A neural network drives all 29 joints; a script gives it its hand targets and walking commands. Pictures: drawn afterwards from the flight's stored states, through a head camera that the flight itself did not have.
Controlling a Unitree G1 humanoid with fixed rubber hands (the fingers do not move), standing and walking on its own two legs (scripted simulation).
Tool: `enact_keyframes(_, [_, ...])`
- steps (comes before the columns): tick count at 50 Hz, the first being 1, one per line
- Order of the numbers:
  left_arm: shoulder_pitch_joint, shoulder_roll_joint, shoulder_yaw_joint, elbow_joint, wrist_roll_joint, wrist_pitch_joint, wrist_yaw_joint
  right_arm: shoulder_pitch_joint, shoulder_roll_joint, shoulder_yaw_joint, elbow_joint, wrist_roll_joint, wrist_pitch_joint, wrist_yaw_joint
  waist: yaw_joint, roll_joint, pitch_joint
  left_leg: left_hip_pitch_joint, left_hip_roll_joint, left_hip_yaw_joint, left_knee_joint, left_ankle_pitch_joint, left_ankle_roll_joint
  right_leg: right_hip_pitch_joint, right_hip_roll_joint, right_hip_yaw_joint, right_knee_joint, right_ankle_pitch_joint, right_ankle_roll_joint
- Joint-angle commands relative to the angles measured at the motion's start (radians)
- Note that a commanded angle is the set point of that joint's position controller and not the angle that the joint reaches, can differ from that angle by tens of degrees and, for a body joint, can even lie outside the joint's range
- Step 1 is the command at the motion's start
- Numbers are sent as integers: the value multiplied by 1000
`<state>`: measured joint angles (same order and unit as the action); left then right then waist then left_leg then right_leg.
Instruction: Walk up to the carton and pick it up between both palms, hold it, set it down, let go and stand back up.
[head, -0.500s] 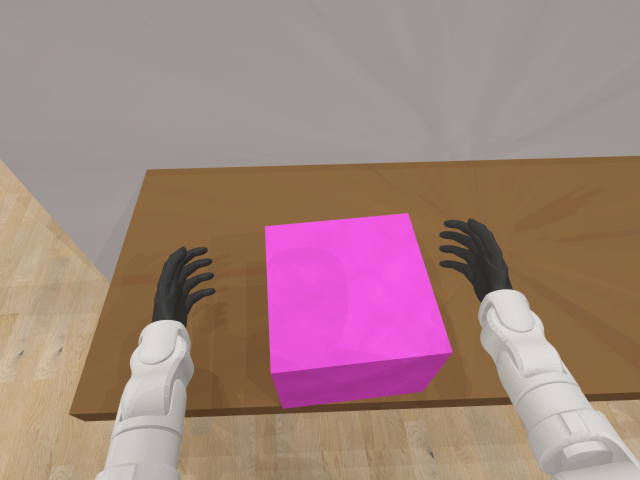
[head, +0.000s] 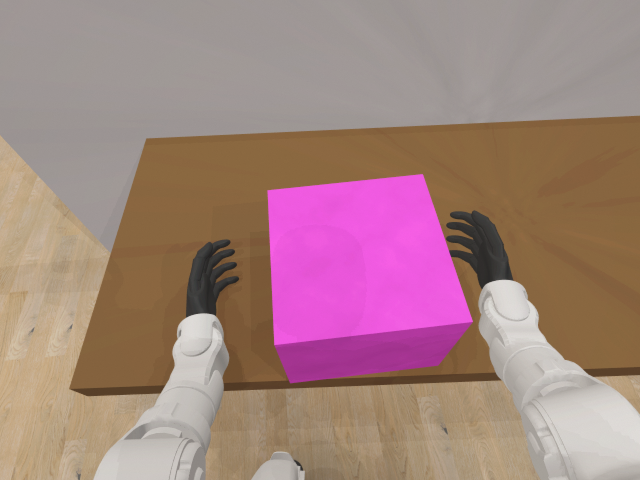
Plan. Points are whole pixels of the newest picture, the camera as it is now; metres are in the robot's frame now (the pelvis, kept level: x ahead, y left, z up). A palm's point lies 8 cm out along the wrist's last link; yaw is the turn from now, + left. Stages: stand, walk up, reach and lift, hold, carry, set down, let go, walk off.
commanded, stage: reach and lift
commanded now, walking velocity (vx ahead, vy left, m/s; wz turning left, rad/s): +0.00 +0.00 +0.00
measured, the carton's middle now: (355, 280) +0.38 +0.02 -0.03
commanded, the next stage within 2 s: none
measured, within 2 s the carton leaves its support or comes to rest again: leaves its support in 1.74 s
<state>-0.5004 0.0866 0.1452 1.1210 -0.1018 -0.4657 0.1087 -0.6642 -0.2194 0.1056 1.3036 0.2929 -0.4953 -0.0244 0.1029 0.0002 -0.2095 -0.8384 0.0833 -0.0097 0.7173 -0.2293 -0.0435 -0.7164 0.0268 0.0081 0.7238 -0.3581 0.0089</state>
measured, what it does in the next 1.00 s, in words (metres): stands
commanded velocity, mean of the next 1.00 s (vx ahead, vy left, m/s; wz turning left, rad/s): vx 0.00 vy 0.00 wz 0.00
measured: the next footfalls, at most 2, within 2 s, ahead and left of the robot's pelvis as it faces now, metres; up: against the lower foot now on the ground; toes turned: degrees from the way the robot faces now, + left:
none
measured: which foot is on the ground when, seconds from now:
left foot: down 0.00-1.00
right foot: down 0.00-1.00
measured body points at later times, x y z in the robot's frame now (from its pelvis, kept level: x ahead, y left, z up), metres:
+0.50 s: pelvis -0.01 +0.00 -0.01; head +0.08 +0.01 +0.44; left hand +0.34 +0.19 -0.03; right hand +0.40 -0.12 +0.00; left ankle +0.05 +0.14 -0.71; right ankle -0.02 -0.13 -0.71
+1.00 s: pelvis +0.00 +0.00 +0.01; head +0.08 +0.01 +0.45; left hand +0.34 +0.19 -0.02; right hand +0.39 -0.11 +0.00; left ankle +0.05 +0.14 -0.71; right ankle -0.02 -0.13 -0.71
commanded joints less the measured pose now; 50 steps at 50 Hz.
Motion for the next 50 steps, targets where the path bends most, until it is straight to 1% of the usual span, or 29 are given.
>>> enact_keyframes(1, [-319,114,-2,-184,-13,-66,0,-438,-152,5,-182,25,-71,4,14,-15,-687,507,-68,76,52,517,-36,78,41,-48,-86,357,15])
enact_keyframes(3, [-312,106,-3,-196,-16,-70,-4,-439,-135,13,-200,23,-70,5,16,-25,-709,495,-71,76,55,511,-31,84,40,-46,-82,362,19])
enact_keyframes(6, [-314,69,-6,-209,-12,-79,-12,-447,-85,16,-225,5,-63,6,8,-41,-710,477,-73,72,54,482,-24,81,37,-43,-84,339,23])
enact_keyframes(11, [-335,-13,-6,-204,26,-94,-20,-452,22,-15,-224,-76,-51,-1,-19,-54,-656,451,-74,63,42,389,-12,48,33,-42,-101,230,23])
enact_keyframes(15, [-353,-34,30,-219,78,-98,2,-437,54,-91,-209,-164,-58,-26,-41,-43,-642,455,-72,63,36,347,-14,37,35,-43,-111,176,20])
enact_keyframes(17, [-356,-40,56,-227,111,-94,17,-434,65,-123,-196,-197,-57,-36,-40,-32,-630,463,-69,63,32,342,-17,40,37,-42,-112,162,17])
enact_keyframes(19, [-350,-45,81,-229,146,-84,34,-433,74,-144,-180,-218,-55,-44,-31,-20,-611,471,-65,66,26,338,-19,47,39,-40,-114,152,15])
enact_keyframes(21, [-349,-53,91,-225,171,-72,44,-445,93,-152,-178,-226,-50,-49,-16,-6,-599,466,-64,69,24,349,-18,60,38,-35,-112,161,11])
enact_keyframes(25, [-363,-104,73,-237,183,-63,46,-469,142,-142,-209,-225,-52,-51,-2,19,-618,473,-67,70,29,403,-21,84,39,-34,-110,211,5])
enact_keyframes(27, [-365,-130,59,-252,186,-63,47,-466,163,-135,-227,-229,-57,-52,-1,26,-640,488,-68,70,34,441,-25,93,41,-36,-112,249,4])
enact_keyframes(29, [-365,-157,48,-263,196,-64,45,-456,181,-132,-232,-239,-61,-54,-7,33,-645,505,-68,66,35,468,-28,97,43,-39,-115,279,2])
enact_keyframes(33, [-351,-215,38,-269,229,-74,30,-429,238,-128,-248,-286,-69,-54,-19,21,-636,526,-70,60,32,497,-27,115,41,-41,-120,335,4])
enact_keyframes(35, [-346,-256,35,-259,253,-87,13,-418,297,-123,-257,-325,-77,-46,-20,9,-627,521,-73,60,26,498,-24,136,34,-40,-122,364,7])
enact_keyframes(37, [-356,-341,13,-246,281,-105,-14,-410,408,-102,-267,-379,-86,-27,-22,-3,-618,511,-77,61,17,495,-20,160,25,-40,-124,393,11])
enact_keyframes(39, [-410,-539,-66,-230,315,-131,-64,-420,648,-34,-284,-454,-97,18,-29,-10,-614,508,-82,58,3,491,-16,180,14,-41,-132,423,14])
enact_keyframes(40, [-451,-639,-113,-207,336,-144,-92,-410,767,-7,-274,-504,-105,43,-40,-14,-604,509,-84,54,-10,479,-16,189,10,-44,-143,432,14])
enact_keyframes(41, [-484,-715,-151,-176,355,-157,-115,-396,853,13,-257,-551,-112,65,-52,-16,-589,511,-83,51,-23,465,-17,191,9,-49,-154,434,13])
enact_keyframes(43, [-488,-727,-183,-126,361,-174,-119,-355,869,20,-219,-584,-120,78,-60,-11,-578,535,-77,46,-39,455,-18,177,15,-54,-170,433,8])
enact_keyframes(45, [-492,-733,-198,-100,362,-187,-115,-338,872,24,-195,-597,-124,86,-57,3,-569,563,-71,41,-49,455,-21,162,23,-57,-187,404,-1])
enact_keyframes(50, [-526,-774,-255,-81,324,-215,-93,-359,882,46,-192,-582,-125,95,-42,38,-561,601,-59,30,-66,460,-31,127,36,-69,-224,320,-26])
